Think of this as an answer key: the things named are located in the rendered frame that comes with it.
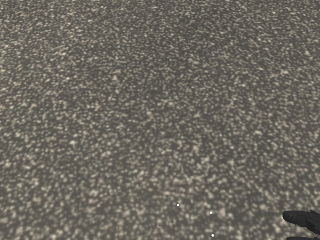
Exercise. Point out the right robot hand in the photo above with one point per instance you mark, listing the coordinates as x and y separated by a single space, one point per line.
310 220

